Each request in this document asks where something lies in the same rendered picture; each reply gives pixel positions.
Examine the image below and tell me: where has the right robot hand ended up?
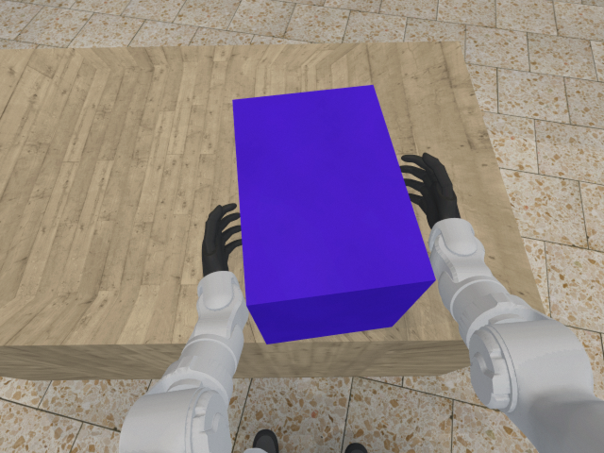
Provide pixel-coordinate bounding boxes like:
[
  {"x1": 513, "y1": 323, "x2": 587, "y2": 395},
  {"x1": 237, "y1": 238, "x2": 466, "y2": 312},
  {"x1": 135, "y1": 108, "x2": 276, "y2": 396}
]
[{"x1": 399, "y1": 153, "x2": 461, "y2": 229}]

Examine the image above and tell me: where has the carton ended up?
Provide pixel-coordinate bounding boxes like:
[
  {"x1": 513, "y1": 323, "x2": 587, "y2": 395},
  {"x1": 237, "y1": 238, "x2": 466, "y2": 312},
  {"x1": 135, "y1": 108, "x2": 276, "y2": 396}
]
[{"x1": 232, "y1": 85, "x2": 436, "y2": 344}]

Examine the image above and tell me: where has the left robot forearm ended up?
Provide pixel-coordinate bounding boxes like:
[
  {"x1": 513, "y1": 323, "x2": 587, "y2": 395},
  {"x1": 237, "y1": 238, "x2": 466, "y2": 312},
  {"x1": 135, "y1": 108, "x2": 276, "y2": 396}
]
[{"x1": 119, "y1": 271, "x2": 249, "y2": 453}]

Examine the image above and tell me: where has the robot right upper arm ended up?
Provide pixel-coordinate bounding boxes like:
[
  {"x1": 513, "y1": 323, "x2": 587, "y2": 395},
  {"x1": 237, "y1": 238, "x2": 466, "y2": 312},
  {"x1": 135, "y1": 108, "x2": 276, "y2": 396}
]
[{"x1": 469, "y1": 319, "x2": 604, "y2": 453}]

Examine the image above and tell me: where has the pedestal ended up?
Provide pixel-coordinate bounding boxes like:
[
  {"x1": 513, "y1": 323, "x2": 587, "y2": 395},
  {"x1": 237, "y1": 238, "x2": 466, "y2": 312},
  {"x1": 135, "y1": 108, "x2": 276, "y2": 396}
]
[{"x1": 0, "y1": 41, "x2": 546, "y2": 380}]

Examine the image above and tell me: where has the right robot forearm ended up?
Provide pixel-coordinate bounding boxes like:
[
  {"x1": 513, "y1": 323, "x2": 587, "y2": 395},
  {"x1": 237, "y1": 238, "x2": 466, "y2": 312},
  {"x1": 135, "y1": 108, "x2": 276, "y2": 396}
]
[{"x1": 428, "y1": 218, "x2": 594, "y2": 390}]

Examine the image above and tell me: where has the left robot hand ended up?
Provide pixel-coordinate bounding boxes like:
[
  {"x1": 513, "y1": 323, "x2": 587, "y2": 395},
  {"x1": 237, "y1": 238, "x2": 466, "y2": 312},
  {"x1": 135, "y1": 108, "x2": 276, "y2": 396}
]
[{"x1": 202, "y1": 203, "x2": 243, "y2": 277}]

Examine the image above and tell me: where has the robot left foot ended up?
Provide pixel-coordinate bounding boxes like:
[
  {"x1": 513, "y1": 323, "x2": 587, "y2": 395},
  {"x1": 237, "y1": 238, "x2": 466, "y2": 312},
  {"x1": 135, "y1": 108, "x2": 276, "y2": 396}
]
[{"x1": 253, "y1": 429, "x2": 279, "y2": 453}]

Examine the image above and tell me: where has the robot left upper arm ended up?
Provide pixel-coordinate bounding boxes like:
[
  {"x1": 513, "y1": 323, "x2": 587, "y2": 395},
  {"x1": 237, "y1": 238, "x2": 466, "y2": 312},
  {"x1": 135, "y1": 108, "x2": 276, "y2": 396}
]
[{"x1": 120, "y1": 387, "x2": 232, "y2": 453}]

